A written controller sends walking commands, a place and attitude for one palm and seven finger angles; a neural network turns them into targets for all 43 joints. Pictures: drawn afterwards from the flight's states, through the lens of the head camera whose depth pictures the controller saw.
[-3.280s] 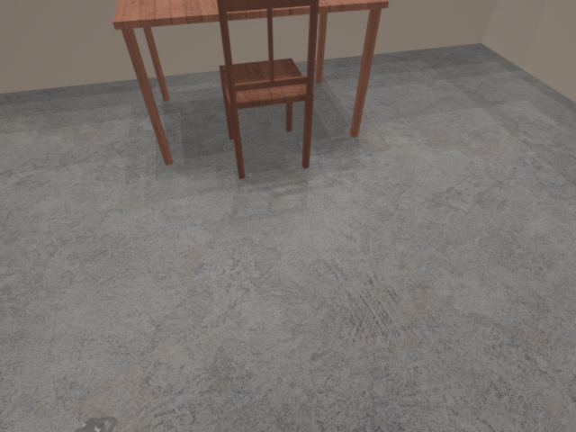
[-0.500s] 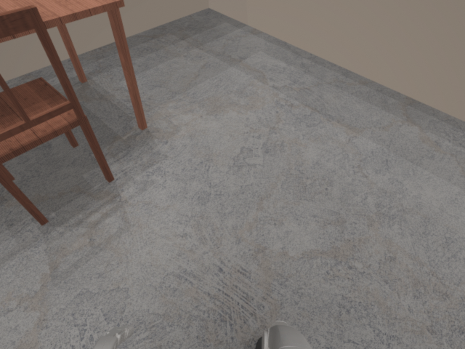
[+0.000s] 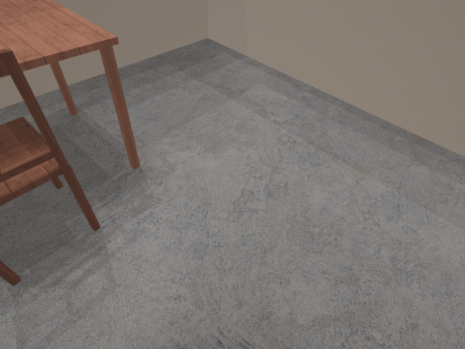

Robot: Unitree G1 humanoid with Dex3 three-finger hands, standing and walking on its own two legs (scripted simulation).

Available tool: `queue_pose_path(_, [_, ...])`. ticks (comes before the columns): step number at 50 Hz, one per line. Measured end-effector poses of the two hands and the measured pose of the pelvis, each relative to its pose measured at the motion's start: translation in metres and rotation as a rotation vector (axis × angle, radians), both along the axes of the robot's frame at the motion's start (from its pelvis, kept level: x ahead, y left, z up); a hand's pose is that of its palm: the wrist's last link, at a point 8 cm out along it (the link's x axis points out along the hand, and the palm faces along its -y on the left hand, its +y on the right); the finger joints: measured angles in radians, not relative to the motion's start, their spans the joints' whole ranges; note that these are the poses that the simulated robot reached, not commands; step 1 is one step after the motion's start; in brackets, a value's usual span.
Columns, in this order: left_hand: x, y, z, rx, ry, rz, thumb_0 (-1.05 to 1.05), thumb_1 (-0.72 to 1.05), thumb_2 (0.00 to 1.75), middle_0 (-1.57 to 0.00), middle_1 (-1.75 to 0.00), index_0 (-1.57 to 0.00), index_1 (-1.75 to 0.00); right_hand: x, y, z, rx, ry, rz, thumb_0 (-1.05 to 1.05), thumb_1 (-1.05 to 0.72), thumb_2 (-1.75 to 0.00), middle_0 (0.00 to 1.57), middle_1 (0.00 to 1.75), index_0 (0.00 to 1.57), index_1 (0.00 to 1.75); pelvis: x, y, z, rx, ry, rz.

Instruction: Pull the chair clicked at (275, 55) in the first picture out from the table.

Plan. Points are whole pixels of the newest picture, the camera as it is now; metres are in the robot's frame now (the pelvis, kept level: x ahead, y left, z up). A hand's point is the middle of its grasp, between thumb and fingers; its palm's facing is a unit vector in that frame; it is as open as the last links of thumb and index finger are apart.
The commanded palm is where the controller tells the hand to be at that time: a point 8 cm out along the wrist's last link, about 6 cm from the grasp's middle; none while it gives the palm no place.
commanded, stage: walk to a spot facing it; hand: left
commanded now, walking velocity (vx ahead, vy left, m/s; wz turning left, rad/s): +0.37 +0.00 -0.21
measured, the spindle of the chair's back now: out of the picture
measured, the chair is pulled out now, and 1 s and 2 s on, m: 0.00 0.00 0.00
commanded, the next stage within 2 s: turn to face it in 0.72 s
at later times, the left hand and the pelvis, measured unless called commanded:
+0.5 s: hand (185, 258) +0.35 +0.12 -0.17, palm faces -0.13 -0.97 -0.19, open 7.4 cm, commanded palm none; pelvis +0.23 -0.04 -0.01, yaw -8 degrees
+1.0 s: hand (179, 234) +0.42 +0.15 -0.18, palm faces +0.01 -0.99 -0.15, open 7.4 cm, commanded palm none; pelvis +0.43 -0.02 +0.00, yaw -3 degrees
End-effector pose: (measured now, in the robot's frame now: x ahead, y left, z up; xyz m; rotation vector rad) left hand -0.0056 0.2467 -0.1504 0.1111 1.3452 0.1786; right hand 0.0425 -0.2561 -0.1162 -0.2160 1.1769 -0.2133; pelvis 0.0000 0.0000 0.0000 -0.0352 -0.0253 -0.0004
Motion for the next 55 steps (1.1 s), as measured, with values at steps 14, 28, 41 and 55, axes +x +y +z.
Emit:
queue_pose_path(14, [0.174, -0.01, 0.026, -0.039, -0.043, -0.104, 0.01, 0.92, 0.9, -0.2, -0.29, -0.2, -0.3, 0.008, 0.068, 0.004, 0.136, 0.244, -0.157, 0.01, -0.91, -0.9, 0.2, 0.3, 0.2, 0.3, 0.116, 0.01, 0.024, 0.025, 0.019, -0.079])
queue_pose_path(28, [0.371, -0.082, 0.017, 0.002, -0.198, -0.206, 0.0, 0.91, 0.9, -0.2, -0.29, -0.2, -0.3, 0.091, 0.025, -0.031, 0.218, 0.407, -0.276, 0.01, -0.9, -0.9, 0.21, 0.3, 0.2, 0.3, 0.251, -0.05, -0.003, 0.031, -0.004, -0.126])
queue_pose_path(41, [0.39, -0.068, 0.019, -0.014, -0.029, -0.109, 0.0, 0.92, 0.9, -0.2, -0.29, -0.2, -0.3, 0.374, -0.036, 0.006, 0.072, -0.038, -0.069, 0.01, -0.91, -0.9, 0.2, 0.3, 0.2, 0.3, 0.359, -0.048, 0.015, 0.002, 0.008, -0.099])
queue_pose_path(55, [0.479, -0.038, 0.015, -0.004, -0.026, -0.017, 0.01, 0.91, 0.9, -0.2, -0.29, -0.2, -0.3, 0.46, -0.004, 0.001, 0.046, 0.036, 0.0, -0.01, -0.94, -0.9, 0.21, 0.3, 0.21, 0.3, 0.443, -0.025, 0.013, 0.02, 0.012, -0.013])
